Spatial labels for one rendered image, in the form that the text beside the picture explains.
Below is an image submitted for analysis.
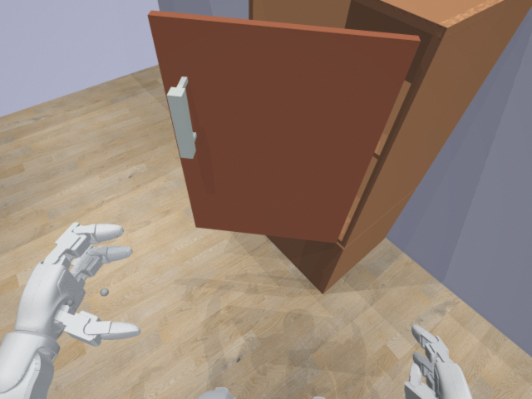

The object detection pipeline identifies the handle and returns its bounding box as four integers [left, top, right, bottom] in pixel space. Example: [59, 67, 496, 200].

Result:
[167, 76, 197, 159]

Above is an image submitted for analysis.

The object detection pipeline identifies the left robot hand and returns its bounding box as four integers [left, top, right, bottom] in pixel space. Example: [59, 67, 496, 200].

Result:
[14, 222, 140, 347]

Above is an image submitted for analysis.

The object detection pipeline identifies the cupboard door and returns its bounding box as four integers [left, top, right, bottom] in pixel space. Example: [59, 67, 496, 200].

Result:
[148, 10, 421, 243]

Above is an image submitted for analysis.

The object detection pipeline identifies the robot left forearm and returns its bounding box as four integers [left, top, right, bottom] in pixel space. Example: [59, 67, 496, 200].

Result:
[0, 331, 60, 399]

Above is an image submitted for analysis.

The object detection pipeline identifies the right robot hand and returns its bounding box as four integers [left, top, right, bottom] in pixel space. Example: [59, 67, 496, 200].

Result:
[405, 325, 472, 399]

